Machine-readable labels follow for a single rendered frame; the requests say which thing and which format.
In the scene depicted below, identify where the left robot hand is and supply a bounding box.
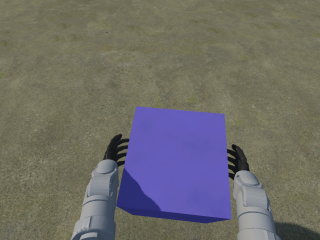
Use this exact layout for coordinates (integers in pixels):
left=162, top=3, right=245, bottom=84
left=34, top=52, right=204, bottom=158
left=103, top=134, right=130, bottom=167

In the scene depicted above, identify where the right robot forearm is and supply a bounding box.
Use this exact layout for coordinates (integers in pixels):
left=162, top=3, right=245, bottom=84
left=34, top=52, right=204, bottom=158
left=232, top=170, right=282, bottom=240

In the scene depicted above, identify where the left robot forearm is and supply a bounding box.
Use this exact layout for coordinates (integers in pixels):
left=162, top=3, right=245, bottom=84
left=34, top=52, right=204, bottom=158
left=70, top=159, right=119, bottom=240

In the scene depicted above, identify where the right robot hand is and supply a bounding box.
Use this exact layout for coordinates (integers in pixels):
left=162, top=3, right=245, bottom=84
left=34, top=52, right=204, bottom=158
left=227, top=144, right=250, bottom=180

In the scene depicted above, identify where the carton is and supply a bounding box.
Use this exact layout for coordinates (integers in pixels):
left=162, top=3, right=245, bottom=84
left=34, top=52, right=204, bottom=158
left=116, top=106, right=232, bottom=224

